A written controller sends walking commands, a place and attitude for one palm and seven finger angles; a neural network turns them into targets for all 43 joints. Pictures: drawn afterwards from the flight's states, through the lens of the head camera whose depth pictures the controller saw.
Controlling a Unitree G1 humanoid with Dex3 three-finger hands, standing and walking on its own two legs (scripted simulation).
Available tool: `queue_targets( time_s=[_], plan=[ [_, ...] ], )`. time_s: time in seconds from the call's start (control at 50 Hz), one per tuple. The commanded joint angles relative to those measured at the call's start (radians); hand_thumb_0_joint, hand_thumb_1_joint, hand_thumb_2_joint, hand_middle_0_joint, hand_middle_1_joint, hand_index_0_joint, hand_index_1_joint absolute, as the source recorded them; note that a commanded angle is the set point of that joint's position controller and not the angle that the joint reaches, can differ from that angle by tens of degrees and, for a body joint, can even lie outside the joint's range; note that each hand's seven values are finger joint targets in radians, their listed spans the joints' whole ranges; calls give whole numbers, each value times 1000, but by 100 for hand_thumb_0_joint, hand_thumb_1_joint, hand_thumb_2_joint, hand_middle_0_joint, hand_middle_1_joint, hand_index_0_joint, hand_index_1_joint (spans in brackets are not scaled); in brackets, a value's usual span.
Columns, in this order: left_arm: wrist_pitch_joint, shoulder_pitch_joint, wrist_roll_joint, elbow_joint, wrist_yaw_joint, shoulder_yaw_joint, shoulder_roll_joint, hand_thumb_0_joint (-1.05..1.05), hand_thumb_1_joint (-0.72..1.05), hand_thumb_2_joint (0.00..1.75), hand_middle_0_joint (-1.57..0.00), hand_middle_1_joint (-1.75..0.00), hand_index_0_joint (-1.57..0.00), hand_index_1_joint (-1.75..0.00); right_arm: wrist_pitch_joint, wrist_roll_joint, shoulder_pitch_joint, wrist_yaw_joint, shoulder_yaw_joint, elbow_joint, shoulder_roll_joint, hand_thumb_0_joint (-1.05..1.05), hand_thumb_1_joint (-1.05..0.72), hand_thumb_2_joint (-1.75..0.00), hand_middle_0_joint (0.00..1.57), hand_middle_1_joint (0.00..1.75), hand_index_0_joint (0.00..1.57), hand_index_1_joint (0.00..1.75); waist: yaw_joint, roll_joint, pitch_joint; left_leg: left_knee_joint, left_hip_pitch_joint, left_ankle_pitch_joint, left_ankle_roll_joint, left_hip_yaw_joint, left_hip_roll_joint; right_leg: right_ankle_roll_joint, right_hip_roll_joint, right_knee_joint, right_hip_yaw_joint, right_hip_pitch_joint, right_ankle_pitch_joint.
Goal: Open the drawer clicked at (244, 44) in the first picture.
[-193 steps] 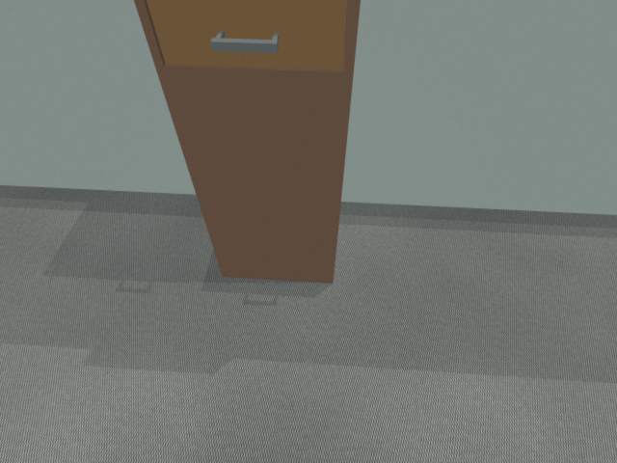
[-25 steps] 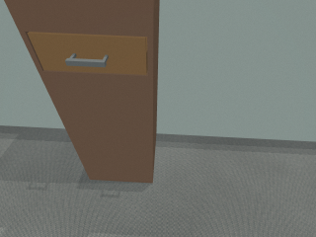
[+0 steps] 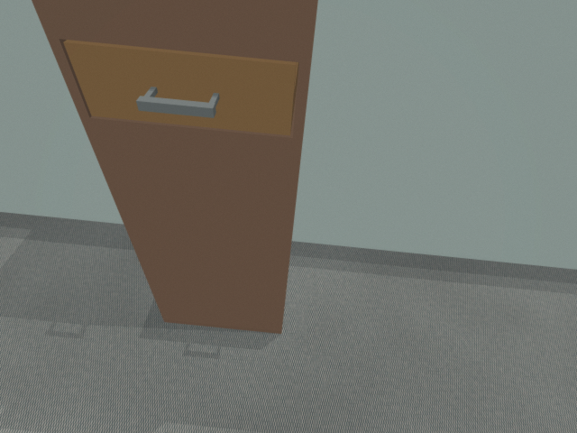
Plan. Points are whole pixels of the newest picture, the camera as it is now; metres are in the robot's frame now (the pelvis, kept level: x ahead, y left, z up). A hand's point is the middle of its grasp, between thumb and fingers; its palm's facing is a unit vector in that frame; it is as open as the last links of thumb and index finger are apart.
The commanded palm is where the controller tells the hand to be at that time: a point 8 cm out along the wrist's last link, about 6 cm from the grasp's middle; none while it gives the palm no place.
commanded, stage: shuffle to correct the standing spot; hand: left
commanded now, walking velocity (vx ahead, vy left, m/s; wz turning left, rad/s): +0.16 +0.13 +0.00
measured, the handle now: (180, 101) +0.59 +0.25 +0.17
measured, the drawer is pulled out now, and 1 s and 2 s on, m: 0.00 0.00 0.00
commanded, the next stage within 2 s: come to a stop and stand still in 0.08 s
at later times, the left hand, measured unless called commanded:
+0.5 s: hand out of the picture +0.16 +0.19 -0.16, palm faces +0.03 -0.98 -0.20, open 7.3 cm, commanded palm none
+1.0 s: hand out of the picture +0.01 +0.21 -0.17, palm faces +0.04 -0.99 -0.15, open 7.3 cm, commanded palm none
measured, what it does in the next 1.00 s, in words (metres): steps on the spot: right foot, then left foot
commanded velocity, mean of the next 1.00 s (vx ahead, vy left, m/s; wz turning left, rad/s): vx -0.03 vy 0.00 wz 0.00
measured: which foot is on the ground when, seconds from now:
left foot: down 0.00-0.42, up 0.44-0.60, down 0.62-1.00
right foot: down 0.00-0.02, up 0.04-0.36, down 0.38-1.00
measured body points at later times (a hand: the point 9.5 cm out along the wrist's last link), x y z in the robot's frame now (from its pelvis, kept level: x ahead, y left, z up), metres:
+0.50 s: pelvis +0.06 +0.02 +0.00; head +0.09 +0.02 +0.45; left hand +0.15 +0.24 -0.14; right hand +0.03 -0.18 -0.16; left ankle +0.01 +0.10 -0.69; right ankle +0.11 -0.08 -0.73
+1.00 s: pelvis +0.05 +0.05 +0.01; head +0.05 +0.06 +0.46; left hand +0.01 +0.26 -0.15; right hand +0.08 -0.18 -0.14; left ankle +0.07 +0.16 -0.73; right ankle +0.07 -0.08 -0.73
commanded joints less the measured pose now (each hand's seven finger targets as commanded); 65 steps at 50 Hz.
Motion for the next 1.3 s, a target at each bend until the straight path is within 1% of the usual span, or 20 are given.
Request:
queue_targets(
  time_s=[0.0,0.04,0.08,0.2,0.3,0.34,0.36,0.4,0.42,0.48,0.56,0.58,0.62,0.64,0.72,0.86,0.98,1.0,1.04,1.28],
  plan=[
    [-10,-54,5,-87,-2,7,46,0,90,90,-20,-30,-20,-30,-31,-5,173,-8,-28,-5,-132,0,-90,-90,20,30,20,30,-70,284,182,-377,25,-93,71,-352,276,-52,35,163,-70,-242,-179],
    [-27,-109,10,-110,-5,3,49,0,90,90,-20,-30,-20,-30,-43,-4,187,-18,-18,-2,-107,0,-90,-90,20,30,20,30,-77,213,184,-346,164,273,159,-396,328,-58,4,359,-25,-396,-235],
    [-36,-120,0,-99,-11,5,30,0,90,90,-20,-30,-20,-30,-56,-7,161,-20,-12,-13,-106,0,-90,-90,20,30,20,30,-59,102,138,-283,202,603,175,-297,315,-53,-21,386,-28,-360,-219],
    [-20,-170,-6,-103,-15,-1,16,0,90,90,-20,-30,-20,-30,-62,-6,154,-28,-6,6,-95,0,-90,-90,20,30,20,30,-45,119,112,-270,174,855,133,-158,253,-41,5,285,-74,-233,-107],
    [-17,-115,-16,-90,13,5,66,0,90,90,-20,-30,-20,-30,-51,10,103,-44,-20,10,-129,0,-90,-90,20,30,20,30,13,70,26,-130,224,1296,12,-128,239,-43,44,19,-69,-21,38],
    [-22,-34,-13,-63,22,16,116,0,90,90,-20,-30,-20,-30,-45,26,81,-42,-36,2,-133,0,-90,-90,20,30,20,30,48,61,-10,-19,152,1178,-50,-127,205,-66,22,-90,-45,149,278],
    [-23,19,-12,-49,30,24,141,0,90,90,-20,-30,-20,-30,-39,32,79,-41,-41,-10,-109,0,-90,-90,20,30,20,30,57,4,-43,92,11,957,-83,-108,152,-121,-71,-35,68,289,606],
    [-21,55,-16,-40,31,30,197,0,90,90,-20,-30,-20,-30,-18,37,68,-38,-47,-31,-53,0,-90,-90,20,30,20,30,43,-106,-82,401,-214,-219,-109,-51,-5,-337,-390,-46,290,366,1156],
    [-19,-14,-12,-62,37,25,171,0,90,90,-20,-30,-20,-30,0,30,24,-40,-45,-39,-34,0,-90,-90,20,30,20,30,23,-126,-60,434,-179,-307,-79,-111,41,-353,-389,-100,279,248,1021],
    [-1,-190,0,-135,29,18,144,0,90,90,-20,-30,-20,-30,24,24,46,-16,-42,-25,11,0,-90,-90,20,30,20,30,-57,-142,26,291,-76,-171,-77,-52,65,-236,-237,-199,114,-24,493],
    [16,-176,-6,-149,17,38,167,0,90,90,-20,-30,-20,-30,16,10,96,-4,-41,-10,11,0,-90,-90,20,30,20,30,-71,-76,29,-16,69,109,-83,24,44,-134,-138,-160,100,-152,0],
    [23,-171,-11,-155,12,32,147,0,90,90,-20,-30,-20,-30,11,10,84,-5,-45,-15,-19,0,-90,-90,20,30,20,30,-63,15,55,-94,68,102,-77,-18,71,-102,-98,-112,87,-176,-91],
    [34,-137,-18,-180,3,23,89,0,90,90,-20,-30,-20,-30,-4,-7,10,-9,-61,-76,-126,0,-90,-90,20,30,20,30,-33,271,98,-349,-174,-40,31,-358,333,-25,23,56,-18,-93,-181],
    [32,-130,-16,-173,2,21,86,0,90,90,-20,-30,-20,-30,-3,-10,-87,-10,-60,-108,-155,0,-90,-90,20,30,20,30,-5,237,122,-398,-319,-142,75,-379,366,-24,24,105,-6,17,-151],
    [23,-40,-4,-105,-10,2,61,0,90,90,-20,-30,-20,-30,-9,-2,-174,-15,-45,-118,-132,0,-90,-90,20,30,20,30,32,142,103,-334,-278,-106,16,-205,237,-27,7,11,19,117,19],
    [-13,-41,-13,-65,0,-19,109,0,90,90,-20,-30,-20,-30,-14,14,-90,-7,-33,-67,-121,0,-90,-90,20,30,20,30,-29,-14,0,-209,-6,137,-41,-107,152,-32,-50,-184,101,70,100],
    [-13,-2,-9,-23,2,-28,100,0,90,90,-20,-30,-20,-30,-12,12,-100,-4,-24,-37,-122,0,-90,-90,20,30,20,30,-22,32,78,-269,-45,17,-45,-121,151,-32,-43,-224,102,40,-11],
    [-23,74,6,14,43,-29,138,0,90,90,-20,-30,-20,-30,-16,21,-203,3,-36,-101,-173,0,-90,-90,20,30,20,30,21,66,85,-75,-51,98,-81,-41,155,-23,-75,-207,108,32,104],
    [-37,2,-5,-28,32,-31,159,0,90,90,-20,-30,-20,-30,-20,9,-117,8,-18,-120,-108,0,-90,-90,20,30,20,30,-45,76,-16,-109,-1,111,-71,-73,115,-52,-95,-173,149,37,17],
    [-10,3,-6,-68,11,-26,132,0,90,90,-20,-30,-20,-30,-16,3,-80,4,-26,-120,-159,0,-90,-90,20,30,20,30,-16,13,135,-260,-192,-77,-35,-152,141,-37,-29,-140,82,29,-71]
  ],
)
